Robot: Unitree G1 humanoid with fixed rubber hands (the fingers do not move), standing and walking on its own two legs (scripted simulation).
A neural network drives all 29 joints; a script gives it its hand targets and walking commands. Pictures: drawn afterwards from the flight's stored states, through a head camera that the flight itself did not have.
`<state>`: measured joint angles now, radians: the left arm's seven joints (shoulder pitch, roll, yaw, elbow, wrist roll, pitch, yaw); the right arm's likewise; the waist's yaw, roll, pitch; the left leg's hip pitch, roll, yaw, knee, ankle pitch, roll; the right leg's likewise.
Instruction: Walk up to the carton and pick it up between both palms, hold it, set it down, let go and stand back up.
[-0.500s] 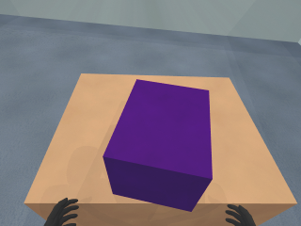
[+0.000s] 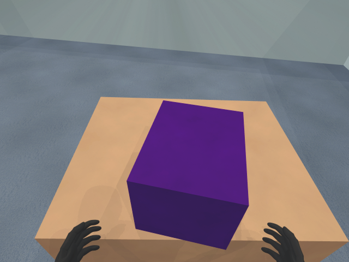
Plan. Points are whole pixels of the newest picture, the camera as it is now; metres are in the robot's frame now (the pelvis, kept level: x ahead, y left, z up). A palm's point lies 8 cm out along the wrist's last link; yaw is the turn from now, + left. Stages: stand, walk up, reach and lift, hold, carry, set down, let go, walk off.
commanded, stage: reach and lift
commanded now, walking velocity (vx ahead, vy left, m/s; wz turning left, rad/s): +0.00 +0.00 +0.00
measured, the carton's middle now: (191, 168) +0.40 -0.05 -0.01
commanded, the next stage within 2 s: none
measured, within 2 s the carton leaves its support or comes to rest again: neither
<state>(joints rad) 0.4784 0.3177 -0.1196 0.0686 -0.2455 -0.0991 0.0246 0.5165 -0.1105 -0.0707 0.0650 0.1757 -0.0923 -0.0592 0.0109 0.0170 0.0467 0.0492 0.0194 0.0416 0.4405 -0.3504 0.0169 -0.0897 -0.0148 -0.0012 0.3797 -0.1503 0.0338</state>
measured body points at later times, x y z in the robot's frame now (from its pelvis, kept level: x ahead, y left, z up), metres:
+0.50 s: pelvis +0.01 -0.02 +0.00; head -0.01 -0.02 +0.45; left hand +0.24 +0.20 +0.05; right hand +0.22 -0.25 +0.04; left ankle -0.06 +0.10 -0.74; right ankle +0.05 -0.15 -0.74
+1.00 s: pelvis +0.01 -0.01 +0.01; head +0.00 -0.01 +0.46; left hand +0.32 +0.20 +0.09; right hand +0.27 -0.26 +0.07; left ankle -0.06 +0.10 -0.74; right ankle +0.05 -0.15 -0.74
